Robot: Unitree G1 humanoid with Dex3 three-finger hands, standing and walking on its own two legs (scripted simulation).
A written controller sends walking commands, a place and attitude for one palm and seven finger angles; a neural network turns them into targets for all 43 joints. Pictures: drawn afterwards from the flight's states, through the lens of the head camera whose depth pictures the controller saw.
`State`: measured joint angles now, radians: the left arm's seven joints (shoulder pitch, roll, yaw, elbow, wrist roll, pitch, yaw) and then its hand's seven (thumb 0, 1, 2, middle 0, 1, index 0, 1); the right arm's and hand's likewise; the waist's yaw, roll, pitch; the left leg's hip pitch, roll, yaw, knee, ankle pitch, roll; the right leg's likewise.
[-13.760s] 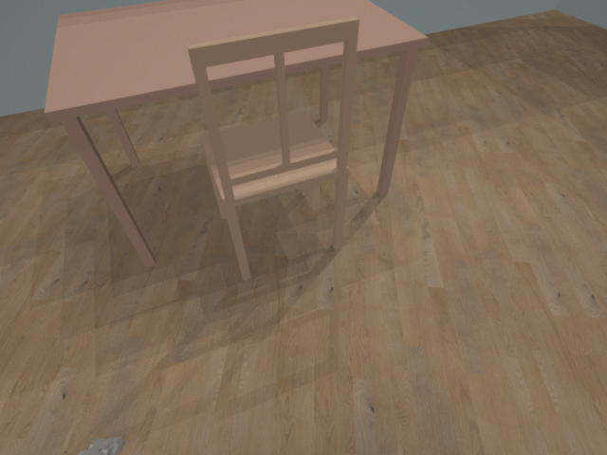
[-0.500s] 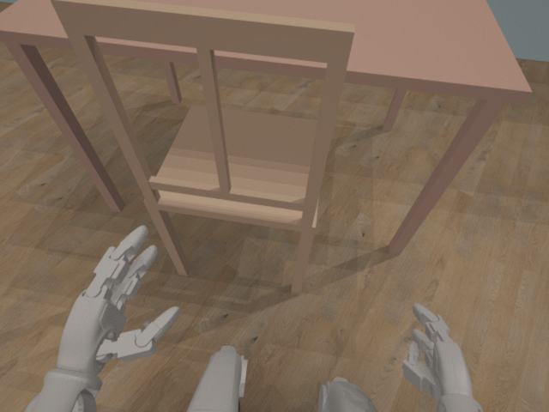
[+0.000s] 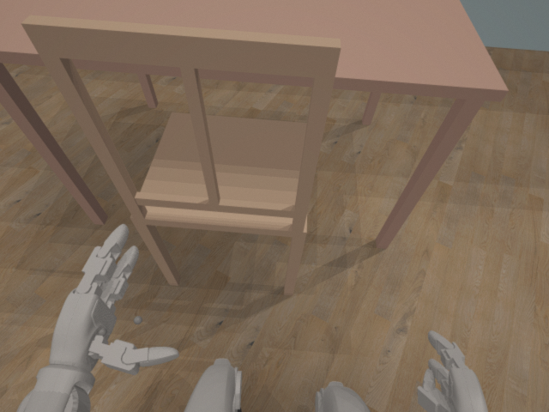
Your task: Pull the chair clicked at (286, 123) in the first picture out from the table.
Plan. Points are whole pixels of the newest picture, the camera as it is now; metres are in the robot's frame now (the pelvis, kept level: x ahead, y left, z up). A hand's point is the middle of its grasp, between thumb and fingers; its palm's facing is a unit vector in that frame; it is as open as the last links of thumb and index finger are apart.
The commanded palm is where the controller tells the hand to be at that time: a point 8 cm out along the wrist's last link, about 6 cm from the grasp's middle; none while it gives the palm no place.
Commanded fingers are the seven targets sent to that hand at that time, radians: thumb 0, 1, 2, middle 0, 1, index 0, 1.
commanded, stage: raise the hand toward the chair's back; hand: left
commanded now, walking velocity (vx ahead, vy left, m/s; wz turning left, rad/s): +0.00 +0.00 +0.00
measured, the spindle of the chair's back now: (204, 148) +0.55 +0.16 +0.02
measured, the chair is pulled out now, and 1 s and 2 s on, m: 0.00 0.00 0.00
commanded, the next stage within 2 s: aim the fingers beside a spindle in 1.00 s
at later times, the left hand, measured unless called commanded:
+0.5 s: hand (125, 299) +0.25 +0.20 +0.06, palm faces -0.02 -1.00 -0.07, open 16.9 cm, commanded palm +0.23 +0.26 +0.06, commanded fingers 0.00 -0.50 0.30 -0.06 -0.08 -0.06 -0.08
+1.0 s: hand (135, 295) +0.25 +0.19 +0.06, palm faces -0.02 -1.00 -0.07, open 16.9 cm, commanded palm +0.23 +0.25 +0.06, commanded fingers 0.00 -0.50 0.30 -0.06 -0.08 -0.06 -0.08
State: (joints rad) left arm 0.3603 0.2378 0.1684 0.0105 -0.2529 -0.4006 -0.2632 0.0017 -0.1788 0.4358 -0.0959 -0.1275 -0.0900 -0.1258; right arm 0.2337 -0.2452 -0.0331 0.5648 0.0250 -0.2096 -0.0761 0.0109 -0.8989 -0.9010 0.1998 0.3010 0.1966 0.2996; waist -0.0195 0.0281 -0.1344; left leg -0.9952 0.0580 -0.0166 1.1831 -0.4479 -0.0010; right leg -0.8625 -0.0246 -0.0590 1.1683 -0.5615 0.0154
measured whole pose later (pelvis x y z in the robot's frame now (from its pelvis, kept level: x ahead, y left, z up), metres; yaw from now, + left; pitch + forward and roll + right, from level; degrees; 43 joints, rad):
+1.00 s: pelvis +0.01 -0.01 +0.01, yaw +1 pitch +14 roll -2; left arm 0.29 0.26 0.23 0.11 -0.29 -0.39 -0.32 -0.01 -0.49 0.30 -0.06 -0.08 -0.06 -0.08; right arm 0.23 -0.24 -0.01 0.57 0.03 -0.19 -0.07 0.01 -0.90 -0.90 0.20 0.30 0.20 0.30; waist -0.03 0.04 -0.14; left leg -0.92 0.06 -0.03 1.11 -0.44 -0.02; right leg -0.79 -0.02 -0.07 1.10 -0.56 0.00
